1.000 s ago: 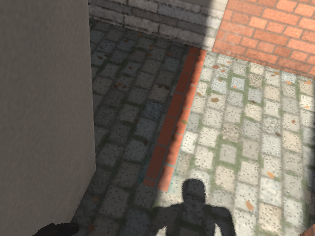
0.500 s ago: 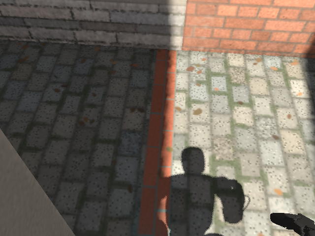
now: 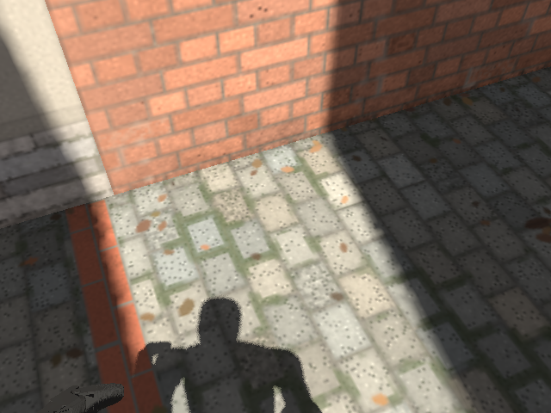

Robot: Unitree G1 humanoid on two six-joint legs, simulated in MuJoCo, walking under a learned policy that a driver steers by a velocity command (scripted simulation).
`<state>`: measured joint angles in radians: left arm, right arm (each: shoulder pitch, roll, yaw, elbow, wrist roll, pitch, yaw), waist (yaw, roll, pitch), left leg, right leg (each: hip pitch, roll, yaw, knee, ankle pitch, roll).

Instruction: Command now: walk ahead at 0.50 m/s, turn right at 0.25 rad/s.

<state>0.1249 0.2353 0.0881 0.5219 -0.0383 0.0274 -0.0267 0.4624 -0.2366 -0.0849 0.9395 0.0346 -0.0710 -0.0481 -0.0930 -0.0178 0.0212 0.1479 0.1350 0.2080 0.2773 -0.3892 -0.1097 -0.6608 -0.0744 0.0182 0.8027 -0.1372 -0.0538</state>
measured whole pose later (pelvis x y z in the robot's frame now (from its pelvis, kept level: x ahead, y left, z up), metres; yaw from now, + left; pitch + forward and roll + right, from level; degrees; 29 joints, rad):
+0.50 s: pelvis +0.29 -0.08 +0.01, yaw +8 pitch +0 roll +0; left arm 0.40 0.22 0.08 0.87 0.03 -0.09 0.06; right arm 0.14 -0.24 -0.06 0.84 0.04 -0.06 0.03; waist 0.03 0.04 0.00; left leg -0.76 0.05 -0.06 0.75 0.19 0.03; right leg 0.12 0.07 -0.18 0.19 -0.32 -0.07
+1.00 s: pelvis +0.60 -0.04 +0.02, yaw +23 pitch +1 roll +1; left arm 0.07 0.26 0.03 0.74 0.01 -0.10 0.02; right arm 0.28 -0.26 -0.06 0.76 0.02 -0.06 0.00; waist -0.06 -0.04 0.06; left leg -0.14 -0.12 -0.11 0.39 -0.26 0.07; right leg -0.59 -0.06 0.10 0.56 0.09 0.04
